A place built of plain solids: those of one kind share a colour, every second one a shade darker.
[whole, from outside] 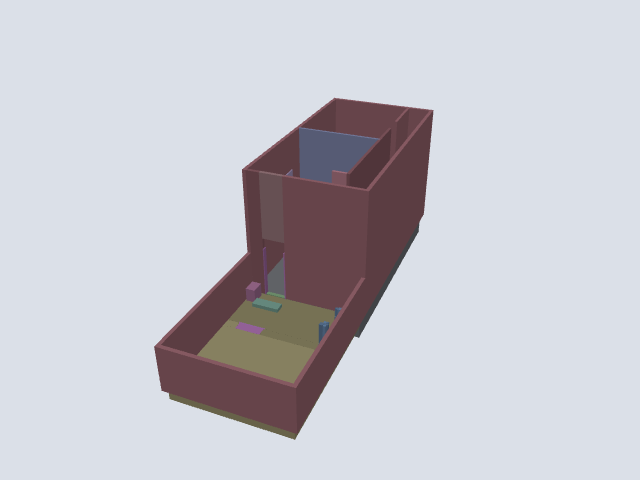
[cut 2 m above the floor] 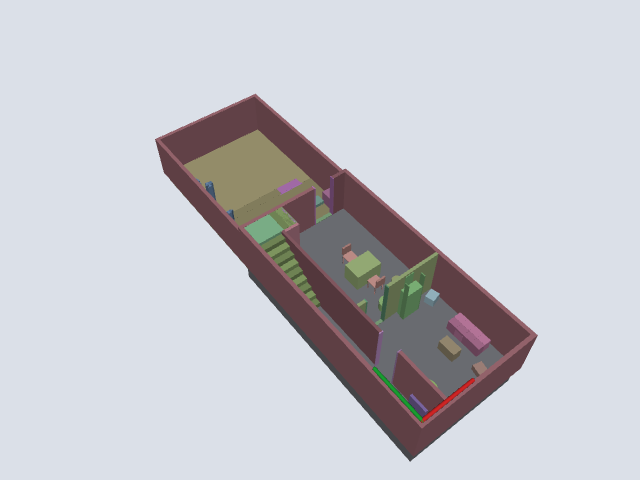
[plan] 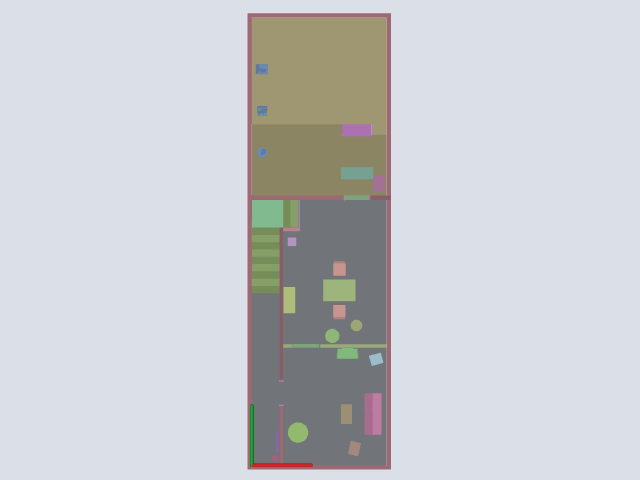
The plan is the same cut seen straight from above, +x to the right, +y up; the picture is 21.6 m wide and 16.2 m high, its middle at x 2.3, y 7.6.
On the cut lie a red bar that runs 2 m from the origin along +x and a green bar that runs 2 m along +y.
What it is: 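A terraced town house, two up and two down, 4.5 m between the party walls, 9.0 m deep; a hall 0.94 m wide; a stair of 13 risers of 207 mm on goings of 246 mm, 0.94 m wide, between walls, up a first flight to a quarter landing in the house's back corner, then a quarter turn and a short second flight along the back wall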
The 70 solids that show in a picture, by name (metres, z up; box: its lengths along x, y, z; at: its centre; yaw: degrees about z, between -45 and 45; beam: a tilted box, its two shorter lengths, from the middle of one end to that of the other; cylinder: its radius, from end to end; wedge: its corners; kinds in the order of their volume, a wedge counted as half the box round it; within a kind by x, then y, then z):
{
 "wall_1": {"box": [0.15, 9.25, 5.35], "at": [-0.07, 4.48, 2.62]},
 "wall_2": {"box": [0.15, 6.3, 1.85], "at": [-0.07, 12.1, 0.88]},
 "wall_3": {"box": [0.12, 2.0, 5.35], "at": [1.0, 1.0, 2.62]},
 "wall_4": {"box": [0.12, 5.16, 5.35], "at": [1.0, 5.44, 2.62]},
 "wall_5": {"box": [3.25, 0.15, 5.35], "at": [1.47, 9.03, 2.62]},
 "wall_6": {"box": [4.85, 0.15, 5.35], "at": [2.27, -0.07, 2.62]},
 "wall_7": {"box": [4.85, 0.15, 1.85], "at": [2.27, 15.18, 0.88]},
 "wall_8": {"box": [0.69, 0.15, 5.35], "at": [4.35, 9.03, 2.62]},
 "wall_9": {"box": [0.15, 9.25, 5.35], "at": [4.62, 4.48, 2.62]},
 "wall_10": {"box": [0.15, 6.3, 1.85], "at": [4.62, 12.1, 0.88]},
 "ground_1": {"box": [3.05, 0.35, 0.5], "at": [1.53, 11.33, -0.25]},
 "ground_2": {"box": [4.55, 2.06, 0.5], "at": [2.27, 10.12, -0.25]},
 "ground_3": {"box": [4.55, 3.6, 0.5], "at": [2.27, 13.3, -0.25]},
 "ground_4": {"box": [0.5, 0.35, 0.5], "at": [4.3, 11.33, -0.25]},
 "tread_1": {"box": [0.94, 0.74, 0.26], "at": [0.47, 6.17, 0.08]},
 "tread_2": {"box": [0.94, 0.74, 0.46], "at": [0.47, 6.42, 0.18]},
 "tread_3": {"box": [0.94, 0.74, 0.67], "at": [0.47, 6.67, 0.29]},
 "tread_4": {"box": [0.94, 0.74, 0.88], "at": [0.47, 6.91, 0.39]},
 "tread_5": {"box": [0.94, 0.74, 1.09], "at": [0.47, 7.16, 0.49]},
 "tread_6": {"box": [0.94, 0.74, 1.29], "at": [0.47, 7.4, 0.6]},
 "tread_7": {"box": [0.94, 0.74, 1.5], "at": [0.47, 7.65, 0.7]},
 "tread_8": {"box": [0.94, 0.74, 1.71], "at": [0.47, 7.89, 0.8]},
 "tread_9": {"box": [0.94, 0.74, 1.92], "at": [0.47, 8.14, 0.91]},
 "tread_10": {"box": [0.55, 0.94, 2.33], "at": [1.33, 8.49, 1.12]},
 "tread_11": {"box": [0.31, 0.94, 2.54], "at": [1.45, 8.49, 1.22]},
 "quarter_landing_1": {"box": [1.06, 0.94, 2.12], "at": [0.53, 8.48, 1.01]},
 "bedroom_front_wall_1": {"box": [3.55, 0.12, 2.7], "at": [2.77, 4.29, 3.95]},
 "kitchen_wall_1": {"box": [0.3, 0.12, 2.65], "at": [1.21, 4.02, 1.27]},
 "kitchen_wall_2": {"box": [2.24, 0.12, 2.65], "at": [3.43, 4.02, 1.27]},
 "kitchen_table_1": {"box": [1.09, 0.74, 0.78], "at": [2.96, 5.9, 0.34]},
 "slotfit_sofa_1": {"box": [0.28, 0.35, 0.52], "at": [3.94, 1.2, 0.21]},
 "slotfit_sofa_2": {"box": [0.28, 0.35, 0.52], "at": [3.94, 1.55, 0.21]},
 "slotfit_sofa_3": {"box": [0.28, 0.35, 0.52], "at": [3.94, 1.9, 0.21]},
 "slotfit_sofa_4": {"box": [0.28, 0.35, 0.52], "at": [3.94, 2.25, 0.21]},
 "slotfit_sofa_5": {"box": [0.53, 0.35, 0.42], "at": [4.06, 1.9, 0.16]},
 "slotfit_sofa_6": {"box": [0.3, 0.35, 0.52], "at": [4.23, 1.2, 0.21]},
 "slotfit_sofa_7": {"box": [0.3, 0.35, 0.52], "at": [4.23, 1.55, 0.21]},
 "slotfit_sofa_8": {"box": [0.3, 0.35, 0.52], "at": [4.23, 1.9, 0.21]},
 "slotfit_sofa_9": {"box": [0.3, 0.35, 0.52], "at": [4.23, 2.25, 0.21]},
 "back_wall_over_door_1": {"box": [0.93, 0.15, 2.74], "at": [3.55, 9.03, 3.93]},
 "south_wall_1": {"box": [0.57, 0.12, 5.35], "at": [1.34, 7.96, 2.62]},
 "slotfit_storage_1": {"box": [0.025, 0.18, 1.99], "at": [2.88, 3.69, 0.94]},
 "slotfit_storage_2": {"box": [0.2, 0.025, 1.99], "at": [3.14, 3.94, 0.94]},
 "slotfit_storage_3": {"box": [0.68, 0.34, 1.42], "at": [3.23, 3.76, 0.66]},
 "slotfit_storage_4": {"box": [0.04, 0.18, 1.99], "at": [3.58, 3.69, 0.94]},
 "slotfit_kitchen_wall_table_1": {"box": [0.4, 0.89, 0.9], "at": [1.27, 5.57, 0.4]},
 "yard_feature_fill_1": {"box": [1.0, 0.35, 0.4], "at": [3.55, 11.33, -0.2]},
 "slotfit_chair_1": {"cylinder": 0.34, "from": [1.56, 1.1, -0.05], "to": [1.56, 1.1, 0.32]},
 "own_bin_1": {"box": [0.39, 0.55, 0.61], "at": [4.3, 9.5, 0.25]},
 "slotfit_low_table_1": {"box": [0.37, 0.67, 0.5], "at": [3.2, 1.72, 0.2]},
 "yard_step_1": {"box": [1.09, 0.41, 0.2], "at": [3.55, 9.85, 0.05]},
 "own_basket_passage_1": {"cylinder": 0.24, "from": [2.71, 4.36, -0.05], "to": [2.71, 4.36, 0.37]},
 "own_plant_yard_1": {"cylinder": 0.18, "from": [0.35, 10.55, -0.05], "to": [0.35, 10.55, 0.34]},
 "own_plant_yard_2": {"box": [0.15, 0.15, 1.65], "at": [0.4, 11.96, 0.77]},
 "clutter_kitchen_1": {"cylinder": 0.2, "from": [3.53, 4.71, -0.05], "to": [3.53, 4.71, 0.56]},
 "box_cardboard_1": {"box": [0.41, 0.36, 0.41], "at": [4.2, 3.57, 0.15], "yaw": 15.2},
 "clutter_front_1": {"box": [0.35, 0.46, 0.31], "at": [3.46, 0.56, 0.1], "yaw": -12.4},
 "radiator_1": {"box": [0.1, 0.7, 0.6], "at": [0.85, 0.8, 0.42]},
 "side_chair_1": {"box": [0.38, 0.08, 0.38], "at": [2.96, 4.96, 0.65]},
 "side_chair_2": {"box": [0.42, 0.42, 0.04], "at": [2.96, 5.2, 0.43]},
 "side_chair_3": {"box": [0.42, 0.42, 0.04], "at": [2.96, 6.6, 0.43]},
 "side_chair_4": {"box": [0.38, 0.08, 0.38], "at": [2.96, 6.84, 0.65]},
 "doorframe_back_1": {"box": [0.044, 0.19, 2.15], "at": [3.12, 9.03, 1.02]},
 "doorframe_back_2": {"box": [0.044, 0.19, 2.15], "at": [3.98, 9.03, 1.02]},
 "own_bin_waste_kitchen_1": {"box": [0.29, 0.29, 0.38], "at": [1.36, 7.54, 0.14]},
 "doorframe_front_room_1": {"box": [0.16, 0.038, 2.15], "at": [1.0, 2.02, 1.02]},
 "doorframe_front_room_2": {"box": [0.16, 0.038, 2.15], "at": [1.0, 2.84, 1.02]},
 "threshold_1": {"box": [0.95, 0.13, 0.07], "at": [1.83, 4.02, -0.01]},
 "threshold_2": {"box": [0.91, 0.16, 0.08], "at": [3.55, 9.03, -0.01]},
 "doorframe_kitchen_1": {"box": [0.04, 0.16, 2.15], "at": [2.29, 4.02, 1.02]}
}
